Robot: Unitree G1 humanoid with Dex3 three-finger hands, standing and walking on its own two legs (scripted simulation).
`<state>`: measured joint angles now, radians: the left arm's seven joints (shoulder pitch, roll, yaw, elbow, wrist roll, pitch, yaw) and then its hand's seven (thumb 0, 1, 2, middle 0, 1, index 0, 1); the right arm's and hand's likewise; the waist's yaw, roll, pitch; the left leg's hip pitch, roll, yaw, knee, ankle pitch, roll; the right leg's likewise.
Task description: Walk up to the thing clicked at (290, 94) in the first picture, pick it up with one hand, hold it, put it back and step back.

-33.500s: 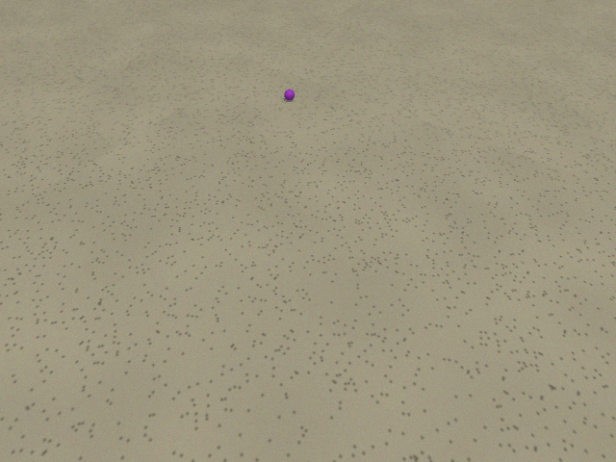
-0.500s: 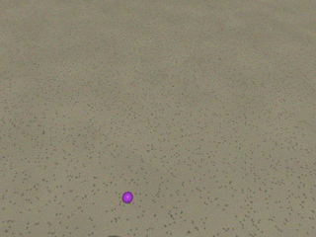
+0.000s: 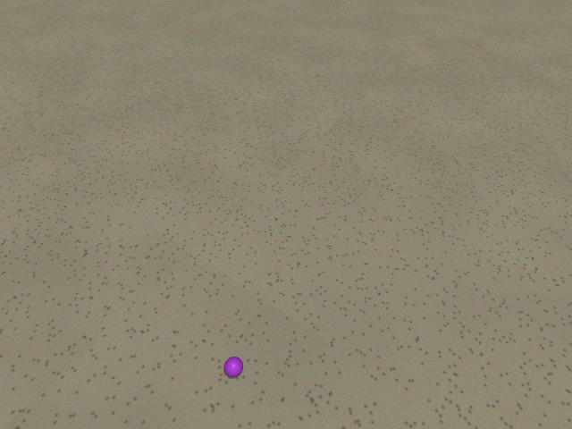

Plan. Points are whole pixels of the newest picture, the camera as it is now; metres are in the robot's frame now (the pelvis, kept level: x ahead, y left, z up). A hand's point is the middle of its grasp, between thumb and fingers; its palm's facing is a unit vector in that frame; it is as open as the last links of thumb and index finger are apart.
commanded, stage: stand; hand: left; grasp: from above
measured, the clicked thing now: (233, 366) +0.47 +0.18 -0.75
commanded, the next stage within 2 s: step back in 1.58 s
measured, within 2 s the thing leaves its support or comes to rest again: neither
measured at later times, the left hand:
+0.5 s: hand out of the picture +0.06 +0.23 -0.16, palm faces +0.01 -0.94 -0.33, open 7.4 cm
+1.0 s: hand out of the picture +0.10 +0.22 -0.15, palm faces +0.01 -0.94 -0.34, open 7.4 cm
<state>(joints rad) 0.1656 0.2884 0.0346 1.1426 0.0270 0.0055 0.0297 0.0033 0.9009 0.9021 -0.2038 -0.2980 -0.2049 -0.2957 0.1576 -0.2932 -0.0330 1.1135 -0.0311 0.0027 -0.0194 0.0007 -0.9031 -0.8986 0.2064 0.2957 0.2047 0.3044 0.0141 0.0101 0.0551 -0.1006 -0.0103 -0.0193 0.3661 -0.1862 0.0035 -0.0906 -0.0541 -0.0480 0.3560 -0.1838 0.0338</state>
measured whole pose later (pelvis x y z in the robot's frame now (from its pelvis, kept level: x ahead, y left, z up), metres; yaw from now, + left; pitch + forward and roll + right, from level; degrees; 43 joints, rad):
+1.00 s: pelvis +0.02 -0.02 +0.00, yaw +0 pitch -3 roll +0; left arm 0.09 0.31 0.03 1.15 0.01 -0.01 0.01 0.00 0.90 0.90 -0.20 -0.30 -0.21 -0.30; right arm 0.10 -0.33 -0.01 1.13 -0.02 0.00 -0.01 0.00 -0.90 -0.90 0.21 0.30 0.20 0.30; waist 0.00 0.01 0.05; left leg -0.08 0.02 -0.02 0.32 -0.18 -0.03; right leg -0.08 -0.02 -0.05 0.32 -0.19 0.01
